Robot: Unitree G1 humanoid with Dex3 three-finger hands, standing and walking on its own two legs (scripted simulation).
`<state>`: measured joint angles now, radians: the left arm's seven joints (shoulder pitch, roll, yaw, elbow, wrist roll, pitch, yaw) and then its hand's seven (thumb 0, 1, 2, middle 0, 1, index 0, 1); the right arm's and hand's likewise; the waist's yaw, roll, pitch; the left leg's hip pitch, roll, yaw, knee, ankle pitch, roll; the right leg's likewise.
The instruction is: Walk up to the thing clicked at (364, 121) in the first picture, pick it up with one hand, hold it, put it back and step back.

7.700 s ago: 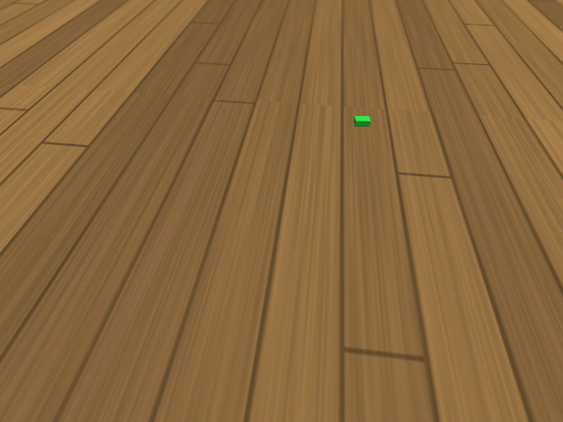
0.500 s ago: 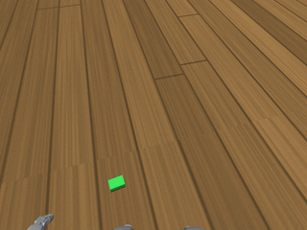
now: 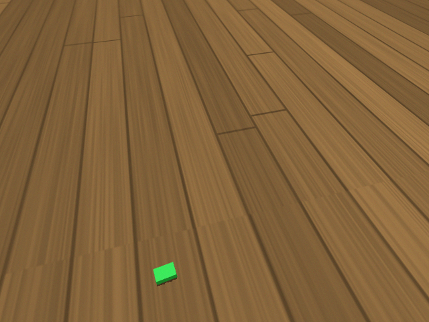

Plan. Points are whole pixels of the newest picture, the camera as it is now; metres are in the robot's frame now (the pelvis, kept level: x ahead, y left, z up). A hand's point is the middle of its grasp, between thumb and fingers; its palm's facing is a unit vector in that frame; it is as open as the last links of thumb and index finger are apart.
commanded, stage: walk up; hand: left
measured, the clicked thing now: (165, 273) +0.48 +0.24 -0.75
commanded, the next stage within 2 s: none
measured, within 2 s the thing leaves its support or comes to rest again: neither
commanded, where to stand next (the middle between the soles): +0.12 +0.00 m, yaw +0 degrees
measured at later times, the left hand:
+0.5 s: hand out of the picture +0.12 +0.26 -0.14, palm faces -0.06 -0.92 -0.38, open 7.4 cm
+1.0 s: hand out of the picture +0.17 +0.25 -0.16, palm faces -0.02 -0.93 -0.38, open 7.4 cm
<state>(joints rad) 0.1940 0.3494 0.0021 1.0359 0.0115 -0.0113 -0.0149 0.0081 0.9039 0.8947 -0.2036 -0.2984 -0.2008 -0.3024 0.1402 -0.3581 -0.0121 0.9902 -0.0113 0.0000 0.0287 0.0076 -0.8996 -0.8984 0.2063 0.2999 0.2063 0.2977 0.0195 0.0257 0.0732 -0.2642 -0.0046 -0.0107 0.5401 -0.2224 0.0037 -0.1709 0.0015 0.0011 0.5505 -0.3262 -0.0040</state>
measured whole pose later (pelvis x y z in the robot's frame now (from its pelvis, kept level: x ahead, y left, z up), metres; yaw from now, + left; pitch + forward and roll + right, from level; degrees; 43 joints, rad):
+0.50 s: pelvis +0.03 -0.01 +0.00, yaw -1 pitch -2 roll +1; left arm 0.16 0.39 0.03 1.05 0.03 -0.04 -0.03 0.01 0.91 0.89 -0.20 -0.30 -0.20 -0.30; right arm 0.21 -0.38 -0.06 1.02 -0.03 -0.02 0.04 0.01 -0.90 -0.90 0.21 0.30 0.21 0.30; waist -0.02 -0.01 0.04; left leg -0.20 0.00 0.00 0.48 -0.23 0.01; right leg -0.15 0.00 -0.01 0.52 -0.35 -0.03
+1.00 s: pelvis +0.05 -0.01 -0.01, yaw -2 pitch -2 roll +1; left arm 0.08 0.37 0.03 0.88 -0.03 0.05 0.02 0.00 0.91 0.89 -0.20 -0.30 -0.20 -0.30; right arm 0.02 -0.36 -0.04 0.86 -0.02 0.04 -0.02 0.01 -0.90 -0.90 0.21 0.30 0.21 0.30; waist 0.02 0.00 0.22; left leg -0.41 0.01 0.01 0.59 -0.14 0.01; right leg -0.38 0.03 0.07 1.05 -0.57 0.00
